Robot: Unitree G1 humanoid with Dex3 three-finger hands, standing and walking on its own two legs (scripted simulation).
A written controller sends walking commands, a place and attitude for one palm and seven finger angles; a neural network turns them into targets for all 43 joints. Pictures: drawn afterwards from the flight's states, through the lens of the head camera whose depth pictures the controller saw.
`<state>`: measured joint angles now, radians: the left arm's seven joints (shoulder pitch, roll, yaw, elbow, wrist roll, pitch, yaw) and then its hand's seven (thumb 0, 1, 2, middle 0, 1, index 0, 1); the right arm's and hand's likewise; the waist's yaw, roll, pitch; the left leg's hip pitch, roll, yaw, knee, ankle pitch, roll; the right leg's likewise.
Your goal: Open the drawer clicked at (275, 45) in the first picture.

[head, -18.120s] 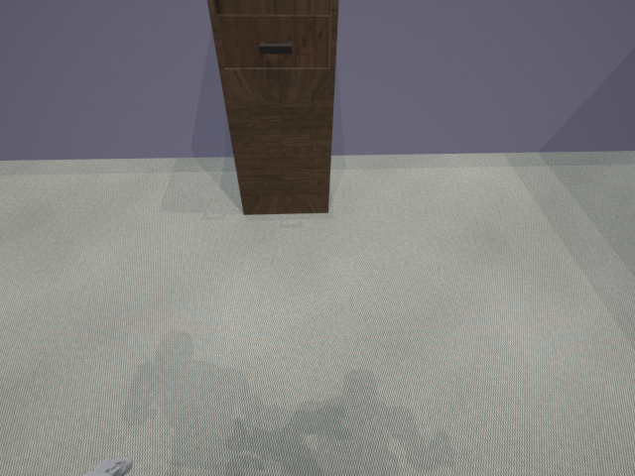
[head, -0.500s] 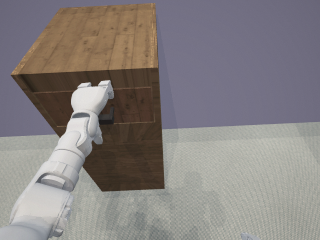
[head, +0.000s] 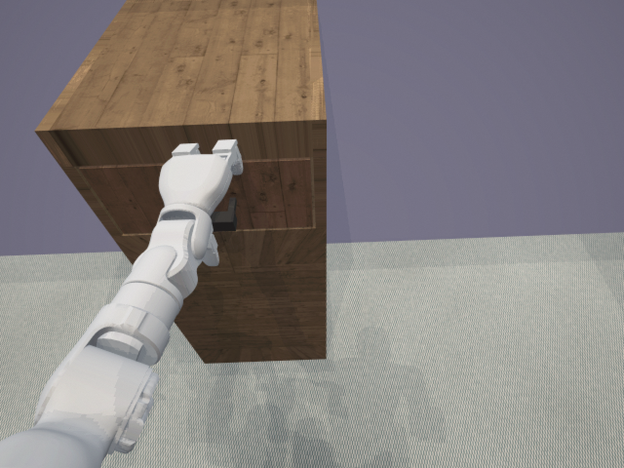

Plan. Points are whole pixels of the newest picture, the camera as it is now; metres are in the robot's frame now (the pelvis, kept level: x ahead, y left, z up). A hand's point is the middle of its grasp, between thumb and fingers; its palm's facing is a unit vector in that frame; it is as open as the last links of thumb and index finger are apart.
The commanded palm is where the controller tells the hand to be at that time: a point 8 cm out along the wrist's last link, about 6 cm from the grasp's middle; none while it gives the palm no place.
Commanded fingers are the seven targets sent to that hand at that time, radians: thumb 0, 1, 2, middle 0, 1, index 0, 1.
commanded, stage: re-aim the fingers above the handle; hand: left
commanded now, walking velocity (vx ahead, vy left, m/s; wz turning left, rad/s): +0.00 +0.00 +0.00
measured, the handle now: (205, 213) +0.50 +0.18 +0.01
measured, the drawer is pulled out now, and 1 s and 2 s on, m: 0.00 0.00 0.00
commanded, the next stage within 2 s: lower the fingers behind the handle in 1.34 s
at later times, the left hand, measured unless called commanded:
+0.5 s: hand (196, 245) +0.40 +0.17 +0.06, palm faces +0.00 -0.07 -1.00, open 13.8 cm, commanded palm +0.40 +0.18 +0.13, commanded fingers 0.00 -0.50 0.30 -0.30 -1.20 -0.30 -1.20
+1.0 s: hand (213, 234) +0.41 +0.14 +0.06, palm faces +0.03 -0.09 -1.00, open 13.8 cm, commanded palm +0.40 +0.18 +0.13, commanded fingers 0.00 -0.50 0.30 -0.30 -1.20 -0.30 -1.20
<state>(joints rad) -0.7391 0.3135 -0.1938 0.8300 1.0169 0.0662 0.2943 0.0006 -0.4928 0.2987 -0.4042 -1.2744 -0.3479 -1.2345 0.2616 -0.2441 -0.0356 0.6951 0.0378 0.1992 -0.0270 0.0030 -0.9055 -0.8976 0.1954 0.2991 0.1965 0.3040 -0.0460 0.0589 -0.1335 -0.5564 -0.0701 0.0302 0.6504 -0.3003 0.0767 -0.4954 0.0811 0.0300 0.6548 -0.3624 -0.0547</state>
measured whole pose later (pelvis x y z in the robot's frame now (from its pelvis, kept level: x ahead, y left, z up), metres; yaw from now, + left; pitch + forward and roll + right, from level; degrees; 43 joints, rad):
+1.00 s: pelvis +0.02 -0.02 +0.00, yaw +0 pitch +10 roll +1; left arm -0.46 0.35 -0.17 0.54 1.02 -0.04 0.21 0.00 -0.49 0.30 -0.32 -1.20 -0.32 -1.21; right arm 0.20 -0.24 -0.04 0.64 0.03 0.20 -0.05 0.00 -0.90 -0.90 0.20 0.30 0.20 0.30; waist 0.00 0.04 -0.12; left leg -0.47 -0.05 0.03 0.62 -0.32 0.05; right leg -0.42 0.10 0.03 0.63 -0.38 -0.09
